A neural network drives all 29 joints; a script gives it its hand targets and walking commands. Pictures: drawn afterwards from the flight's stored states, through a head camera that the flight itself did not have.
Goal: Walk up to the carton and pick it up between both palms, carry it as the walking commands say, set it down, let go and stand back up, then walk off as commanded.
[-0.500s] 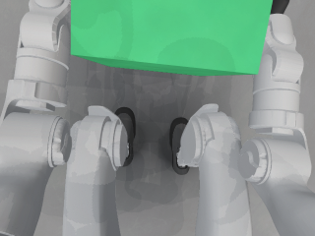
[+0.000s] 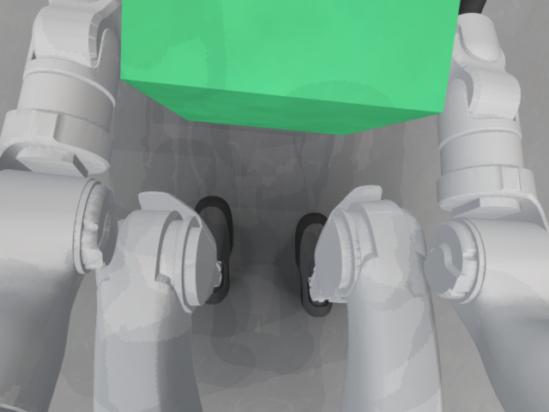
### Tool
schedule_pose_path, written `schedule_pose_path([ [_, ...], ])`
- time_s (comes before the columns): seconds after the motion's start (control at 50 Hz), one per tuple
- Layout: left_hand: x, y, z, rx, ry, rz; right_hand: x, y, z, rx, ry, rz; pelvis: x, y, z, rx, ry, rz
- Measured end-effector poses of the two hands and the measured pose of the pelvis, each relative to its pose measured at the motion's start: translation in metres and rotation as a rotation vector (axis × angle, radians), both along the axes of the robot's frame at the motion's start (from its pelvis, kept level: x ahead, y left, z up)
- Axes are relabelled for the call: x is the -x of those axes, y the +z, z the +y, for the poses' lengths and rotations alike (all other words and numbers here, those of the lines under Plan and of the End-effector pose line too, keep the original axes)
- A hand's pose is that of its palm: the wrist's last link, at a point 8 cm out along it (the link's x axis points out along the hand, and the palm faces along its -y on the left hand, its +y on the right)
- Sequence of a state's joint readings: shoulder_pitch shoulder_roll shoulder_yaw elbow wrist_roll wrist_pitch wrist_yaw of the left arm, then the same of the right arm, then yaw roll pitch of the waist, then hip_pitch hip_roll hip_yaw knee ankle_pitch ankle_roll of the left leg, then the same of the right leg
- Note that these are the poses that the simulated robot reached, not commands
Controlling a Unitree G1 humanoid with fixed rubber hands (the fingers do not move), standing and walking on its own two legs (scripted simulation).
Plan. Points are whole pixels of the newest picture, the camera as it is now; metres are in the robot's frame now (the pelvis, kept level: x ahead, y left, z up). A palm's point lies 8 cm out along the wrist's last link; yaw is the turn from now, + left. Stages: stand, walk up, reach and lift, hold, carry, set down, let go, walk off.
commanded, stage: set down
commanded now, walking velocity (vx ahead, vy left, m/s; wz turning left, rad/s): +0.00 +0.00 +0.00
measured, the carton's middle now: (279, 52) +0.51 -0.01 -0.19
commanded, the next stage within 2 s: none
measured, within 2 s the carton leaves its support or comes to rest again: rests again in 1.24 s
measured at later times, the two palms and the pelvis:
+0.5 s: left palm out of the picture +0.57 +0.16 -0.15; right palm (447, 12) +0.54 -0.19 -0.14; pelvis +0.00 +0.00 -0.01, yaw +0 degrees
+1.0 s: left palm out of the picture +0.57 +0.17 -0.16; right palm (435, 21) +0.54 -0.18 -0.16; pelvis +0.00 +0.00 -0.02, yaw -1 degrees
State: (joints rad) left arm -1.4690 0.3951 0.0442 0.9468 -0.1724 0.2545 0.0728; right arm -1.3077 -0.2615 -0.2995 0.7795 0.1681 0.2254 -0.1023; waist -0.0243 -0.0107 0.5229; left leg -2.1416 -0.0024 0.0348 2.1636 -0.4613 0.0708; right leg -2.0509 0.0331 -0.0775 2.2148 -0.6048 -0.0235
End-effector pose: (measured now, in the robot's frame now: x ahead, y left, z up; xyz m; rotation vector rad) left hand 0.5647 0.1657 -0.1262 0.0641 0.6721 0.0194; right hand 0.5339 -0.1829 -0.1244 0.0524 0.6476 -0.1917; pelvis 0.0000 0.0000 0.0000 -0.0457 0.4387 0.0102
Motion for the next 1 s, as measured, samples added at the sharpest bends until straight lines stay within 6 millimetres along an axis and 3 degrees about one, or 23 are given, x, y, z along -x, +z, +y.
schedule_pose_path([
  [0.48,-0.003,-0.022,-0.001,-0.011,-0.011,0.014,-0.009,-0.016,-0.002,0.011,0.014,0.017,-0.001,-0.013,-0.001,-0.004,-0.003,0.012],
  [0.7,-0.004,-0.032,-0.003,-0.046,-0.03,0.038,-0.005,-0.034,-0.003,0.005,0.02,0.043,-0.004,-0.017,0.0,-0.008,-0.014,0.021],
  [1.0,-0.002,-0.038,-0.001,-0.014,-0.007,0.039,-0.006,-0.037,-0.001,0.003,0.018,0.045,-0.003,-0.025,0.0,-0.007,-0.014,0.007],
])
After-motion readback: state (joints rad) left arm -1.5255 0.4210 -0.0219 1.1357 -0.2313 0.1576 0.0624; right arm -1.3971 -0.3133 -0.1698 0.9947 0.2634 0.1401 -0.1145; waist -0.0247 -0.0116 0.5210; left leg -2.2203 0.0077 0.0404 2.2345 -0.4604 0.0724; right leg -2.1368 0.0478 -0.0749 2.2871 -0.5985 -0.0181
